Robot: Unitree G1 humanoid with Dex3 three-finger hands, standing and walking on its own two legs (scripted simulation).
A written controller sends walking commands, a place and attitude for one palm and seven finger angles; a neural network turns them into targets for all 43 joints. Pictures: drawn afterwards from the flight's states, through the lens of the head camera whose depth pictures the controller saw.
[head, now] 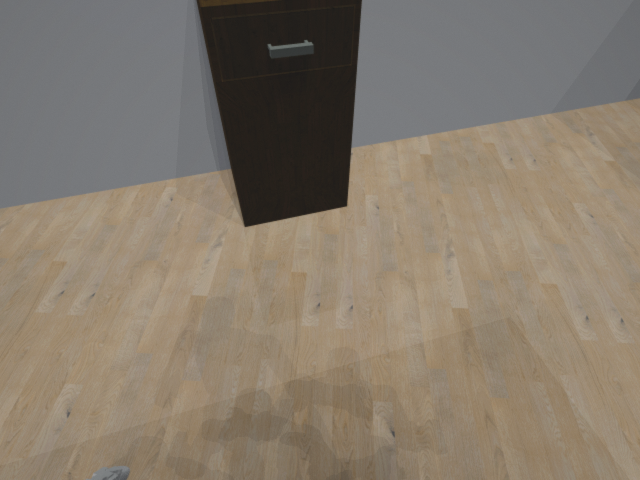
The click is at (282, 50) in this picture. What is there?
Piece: drawer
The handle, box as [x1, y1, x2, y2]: [267, 40, 313, 58]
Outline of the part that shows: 313,45 311,42 308,42 306,40 304,40 303,43 279,46 271,46 270,44 267,44 271,58 313,53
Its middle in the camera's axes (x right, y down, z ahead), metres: -0.10 -0.60 +1.21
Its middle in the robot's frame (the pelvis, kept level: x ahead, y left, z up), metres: +1.31 +0.16 +0.00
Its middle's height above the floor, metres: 0.77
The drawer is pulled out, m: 0.00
